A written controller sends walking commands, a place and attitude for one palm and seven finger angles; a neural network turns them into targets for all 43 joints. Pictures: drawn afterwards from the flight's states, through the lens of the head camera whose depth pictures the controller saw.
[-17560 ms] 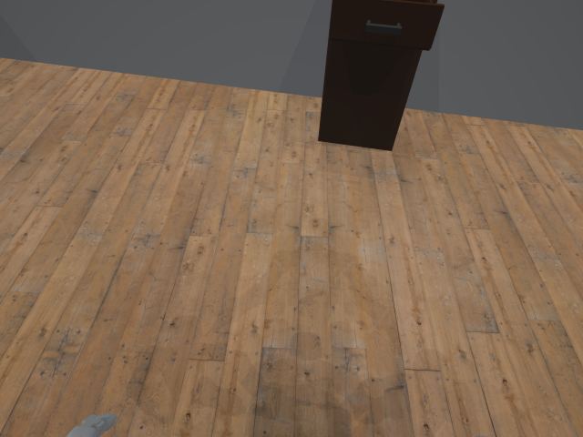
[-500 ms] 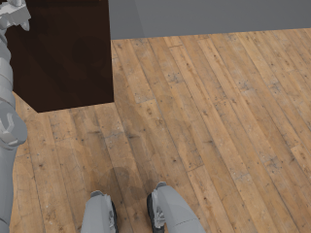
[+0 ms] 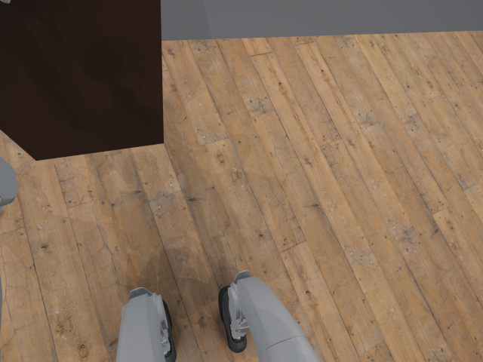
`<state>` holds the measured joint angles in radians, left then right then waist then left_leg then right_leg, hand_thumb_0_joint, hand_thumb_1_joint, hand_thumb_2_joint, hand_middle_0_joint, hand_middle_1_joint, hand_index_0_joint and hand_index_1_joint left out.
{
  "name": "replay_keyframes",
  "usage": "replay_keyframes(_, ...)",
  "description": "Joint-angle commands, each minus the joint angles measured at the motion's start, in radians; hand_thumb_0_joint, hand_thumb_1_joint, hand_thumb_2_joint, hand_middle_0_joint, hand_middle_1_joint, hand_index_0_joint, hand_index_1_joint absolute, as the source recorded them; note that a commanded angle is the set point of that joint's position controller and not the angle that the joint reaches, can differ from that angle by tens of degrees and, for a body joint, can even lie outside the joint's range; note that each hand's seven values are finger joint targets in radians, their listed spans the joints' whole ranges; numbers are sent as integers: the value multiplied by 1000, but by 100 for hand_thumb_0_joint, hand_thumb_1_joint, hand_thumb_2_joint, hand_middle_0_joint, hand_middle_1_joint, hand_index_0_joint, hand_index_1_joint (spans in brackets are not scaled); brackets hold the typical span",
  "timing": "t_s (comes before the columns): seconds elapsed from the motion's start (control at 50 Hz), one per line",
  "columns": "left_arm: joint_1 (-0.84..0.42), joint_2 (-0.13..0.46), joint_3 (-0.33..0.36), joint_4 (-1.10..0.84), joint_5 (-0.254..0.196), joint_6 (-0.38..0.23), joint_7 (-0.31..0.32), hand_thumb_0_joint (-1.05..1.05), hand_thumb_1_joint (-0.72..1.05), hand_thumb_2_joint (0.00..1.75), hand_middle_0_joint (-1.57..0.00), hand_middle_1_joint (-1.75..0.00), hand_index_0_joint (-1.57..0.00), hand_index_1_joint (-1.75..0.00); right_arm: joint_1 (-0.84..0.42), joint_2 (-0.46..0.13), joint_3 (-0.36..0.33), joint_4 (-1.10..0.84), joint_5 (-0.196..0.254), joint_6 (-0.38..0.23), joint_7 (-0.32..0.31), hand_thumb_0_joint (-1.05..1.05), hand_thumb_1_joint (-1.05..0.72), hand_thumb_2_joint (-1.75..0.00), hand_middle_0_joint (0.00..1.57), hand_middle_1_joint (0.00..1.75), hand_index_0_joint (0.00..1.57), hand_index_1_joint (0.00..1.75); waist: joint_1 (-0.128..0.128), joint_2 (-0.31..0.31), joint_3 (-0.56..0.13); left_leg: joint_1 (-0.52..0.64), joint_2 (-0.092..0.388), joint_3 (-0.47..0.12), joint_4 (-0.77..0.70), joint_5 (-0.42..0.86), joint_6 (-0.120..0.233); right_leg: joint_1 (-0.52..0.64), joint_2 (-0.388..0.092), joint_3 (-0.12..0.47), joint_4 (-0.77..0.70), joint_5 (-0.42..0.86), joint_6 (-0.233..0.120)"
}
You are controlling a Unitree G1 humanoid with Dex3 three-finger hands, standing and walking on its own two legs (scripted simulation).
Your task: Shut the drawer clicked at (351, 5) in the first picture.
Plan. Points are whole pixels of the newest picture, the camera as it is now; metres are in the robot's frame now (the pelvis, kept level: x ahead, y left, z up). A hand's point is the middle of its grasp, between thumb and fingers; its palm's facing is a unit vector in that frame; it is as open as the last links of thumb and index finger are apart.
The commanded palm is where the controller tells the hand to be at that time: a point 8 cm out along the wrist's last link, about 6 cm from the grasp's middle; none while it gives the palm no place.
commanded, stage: pull the fist back off the drawer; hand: left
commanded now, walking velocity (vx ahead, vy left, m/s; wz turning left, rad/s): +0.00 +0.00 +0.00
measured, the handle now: out of the picture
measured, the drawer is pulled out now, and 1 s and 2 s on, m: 0.00 0.00 0.00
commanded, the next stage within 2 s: draw the hand back to the body in 0.52 s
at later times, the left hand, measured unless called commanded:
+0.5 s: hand out of the picture +0.61 +0.17 +0.11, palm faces +0.10 -1.00 -0.01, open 3.2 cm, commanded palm +0.59 +0.20 +0.11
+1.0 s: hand out of the picture +0.49 +0.20 +0.16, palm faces +0.11 -0.99 -0.02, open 3.3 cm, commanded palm +0.45 +0.24 +0.17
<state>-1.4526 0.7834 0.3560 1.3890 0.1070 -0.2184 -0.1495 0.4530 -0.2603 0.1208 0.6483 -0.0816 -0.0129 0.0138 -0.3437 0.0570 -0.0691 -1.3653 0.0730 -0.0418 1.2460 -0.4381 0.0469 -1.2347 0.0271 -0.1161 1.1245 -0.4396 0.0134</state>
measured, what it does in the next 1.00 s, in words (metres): rises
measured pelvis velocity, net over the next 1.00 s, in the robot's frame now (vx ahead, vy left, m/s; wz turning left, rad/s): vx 0.08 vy -0.02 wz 0.04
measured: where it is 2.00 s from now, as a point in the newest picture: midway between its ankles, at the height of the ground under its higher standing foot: (200, 337)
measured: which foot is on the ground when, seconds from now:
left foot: down 0.00-1.00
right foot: down 0.00-1.00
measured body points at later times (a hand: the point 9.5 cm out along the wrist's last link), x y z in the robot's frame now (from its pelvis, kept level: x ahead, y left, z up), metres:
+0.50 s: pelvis +0.03 +0.00 +0.02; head +0.21 +0.03 +0.43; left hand +0.60 +0.23 +0.11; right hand -0.02 -0.25 -0.07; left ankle +0.06 +0.09 -0.62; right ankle +0.04 -0.14 -0.62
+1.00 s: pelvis +0.08 -0.02 +0.08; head +0.16 +0.00 +0.52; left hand +0.48 +0.26 +0.16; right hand +0.16 -0.27 -0.03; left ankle +0.06 +0.09 -0.62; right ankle +0.04 -0.14 -0.62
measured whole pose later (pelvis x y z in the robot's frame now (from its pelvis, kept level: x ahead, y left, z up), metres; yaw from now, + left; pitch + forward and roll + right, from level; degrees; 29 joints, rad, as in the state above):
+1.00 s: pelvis +0.08 -0.02 +0.08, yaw +2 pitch +16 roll -3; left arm -0.46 0.35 0.32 0.64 -0.19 -0.27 -0.18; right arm 0.35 -0.27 0.01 0.58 0.03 0.06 0.03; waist -0.09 0.04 -0.12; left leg -0.70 0.06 0.02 0.85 -0.43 0.01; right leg -0.61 0.03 -0.05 0.77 -0.43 0.00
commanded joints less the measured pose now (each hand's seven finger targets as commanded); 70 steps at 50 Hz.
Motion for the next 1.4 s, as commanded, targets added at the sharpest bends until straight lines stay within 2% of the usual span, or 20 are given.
replay_keyframes(0.0, -575, 154, 33, -249, -27, -51, 46, 0, 90, 90, -140, -160, -140, -160, 261, -239, -86, 2, -4, 0, -9, 0, -90, -90, 20, 30, 20, 30, -61, 315, -550, 674, 1, -136, -169, 124, -12, 29, 36, 23, -140, 57, -36)
replay_keyframes(0.14, -522, 116, 29, -296, -20, -52, 55, 0, 90, 90, -140, -160, -140, -160, 262, -234, -97, -13, -6, 11, 7, 0, -90, -90, 20, 30, 20, 30, -34, 323, -577, 738, 4, -152, -184, 167, -21, 27, 34, 17, -133, 76, -40)
replay_keyframes(0.24, -421, 85, 44, -346, -35, -59, 57, 0, 90, 90, -140, -160, -140, -160, 255, -226, -109, -25, -1, 23, 19, 0, -90, -90, 20, 30, 20, 30, 7, 318, -599, 795, 4, -144, -201, 229, -29, 64, 36, 15, -144, 101, -44)
replay_keyframes(0.3, -336, 72, 59, -352, -48, -62, 62, 0, 90, 90, -140, -160, -140, -160, 247, -222, -116, -33, 4, 31, 23, 0, -90, -90, 20, 30, 20, 30, 23, 257, -591, 776, -2, -118, -208, 247, -22, 123, 39, 22, -167, 113, -41)
replay_keyframes(0.34, -299, 49, 54, -391, -56, -78, 61, 0, 90, 90, -140, -160, -140, -160, 242, -216, -118, -39, 5, 35, 28, 0, -90, -90, 20, 30, 20, 30, 44, 285, -605, 817, -3, -113, -215, 304, -27, 142, 40, 23, -170, 141, -45)
replay_keyframes(0.4, -199, 8, 58, -411, -80, -93, 61, 0, 90, 90, -140, -160, -140, -160, 229, -208, -128, -47, 10, 46, 33, 0, -90, -90, 20, 30, 20, 30, 64, 233, -607, 814, -8, -83, -220, 350, -23, 216, 44, 30, -193, 183, -42)
replay_keyframes(0.5, -173, 69, 113, -440, -93, -140, 59, 0, 90, 90, -140, -160, -140, -160, 224, -199, -133, -43, 16, 58, 28, 0, -90, -90, 20, 30, 20, 30, 80, 169, -609, 751, -24, -34, -214, 405, -10, 360, 45, 59, -207, 298, -33)
replay_keyframes(0.56, -122, -1, 70, -427, -102, -166, 42, 0, 90, 90, -140, -160, -140, -160, 220, -189, -138, -37, 19, 69, 32, 0, -90, -90, 20, 30, 20, 30, 75, 164, -591, 786, -26, -28, -211, 469, -12, 363, 46, 61, -207, 361, -33)
replay_keyframes(0.6, -80, 11, 87, -414, -116, -165, 29, 0, 90, 90, -140, -160, -140, -160, 218, -192, -141, -40, 24, 79, 30, 0, -90, -90, 20, 30, 20, 30, 84, 138, -584, 758, -31, -12, -215, 467, -9, 413, 46, 70, -215, 395, -30)
replay_keyframes(0.66, 148, 39, 138, -592, -153, -170, -7, 0, 90, 90, -140, -160, -140, -160, 193, -184, -153, -101, 42, 93, 33, 0, -90, -90, 20, 30, 20, 30, 184, 177, -744, 879, -42, 10, -257, 616, -17, 596, 46, 78, -227, 574, -36)
replay_keyframes(0.72, 337, -69, 81, -659, -213, -123, -34, 0, 90, 90, -140, -160, -140, -160, 156, -169, -159, -125, 72, 99, 31, 0, -90, -90, 20, 30, 20, 30, 191, 96, -651, 869, -48, 32, -306, 614, -8, 690, 47, 81, -281, 657, -30)
replay_keyframes(0.76, 383, -54, 106, -785, -251, -111, -38, 0, 90, 90, -140, -160, -140, -160, 127, -172, -167, -141, 86, 95, 24, 0, -90, -90, 20, 30, 20, 30, 211, 47, -647, 864, -53, 47, -341, 586, -3, 776, 43, 89, -310, 699, -23)
replay_keyframes(0.82, 471, -143, 41, -953, -283, -124, -33, 0, 90, 90, -140, -160, -140, -160, 74, -153, -168, -151, 101, 70, 15, 0, -90, -90, 20, 30, 20, 30, 219, 99, -593, 953, -54, 54, -375, 633, -4, 789, 36, 89, -341, 722, -25)
replay_keyframes(0.88, 583, -211, -1, -957, -302, -119, -30, 0, 90, 90, -140, -160, -140, -160, 30, -147, -169, -137, 110, 51, 9, 0, -90, -90, 20, 30, 20, 30, 218, 43, -467, 959, -52, 56, -422, 571, -6, 782, 34, 79, -379, 655, -20)
replay_keyframes(0.94, 670, -250, -34, -997, -312, -104, -41, 0, 90, 90, -140, -160, -140, -160, -17, -143, -167, -141, 120, 39, 0, 0, -90, -90, 20, 30, 20, 30, 234, 90, -407, 1020, -51, 54, -450, 592, -10, 768, 28, 73, -400, 615, -25)
replay_keyframes(1.1, 844, -300, -72, -1203, -359, -48, -67, 0, 90, 90, -140, -160, -140, -160, -166, -133, -151, -205, 135, -3, -27, 0, -90, -90, 20, 30, 20, 30, 277, 20, -337, 1081, -56, 31, -533, 526, -14, 845, 15, 58, -449, 544, -28)
replay_keyframes(1.12, 884, -215, -98, -1300, -237, -21, 39, 0, 90, 90, -140, -160, -140, -160, -240, -121, -156, -220, 132, 11, -42, 0, -90, -90, 20, 30, 20, 30, 329, 45, -370, 1165, -66, 44, -575, 539, -13, 868, -12, 98, -502, 506, -44)
replay_keyframes(1.16, 988, -325, -167, -1342, -214, 30, 134, 0, 90, 90, -140, -160, -140, -160, -282, -106, -144, -227, 129, 13, -59, 0, -90, -90, 20, 30, 20, 30, 318, 17, -254, 1160, -59, 45, -642, 434, -20, 891, -14, 85, -553, 433, -39)
replay_keyframes(1.24, 1090, -283, -123, -1414, -190, 82, 214, 0, 90, 90, -140, -160, -140, -160, -335, -103, -127, -220, 128, 21, -85, 0, -90, -90, 20, 30, 20, 30, 337, -55, -180, 1181, -60, 50, -732, 375, -14, 988, -17, 90, -628, 416, -38)
replay_keyframes(1.38, 1228, -322, -139, -1588, -180, 106, 247, 0, 90, 90, -140, -160, -140, -160, -401, -82, -104, -209, 111, -12, -96, 0, -90, -90, 20, 30, 20, 30, 356, 13, -85, 1289, -60, 51, -844, 348, -19, 1062, -18, 90, -741, 361, -40)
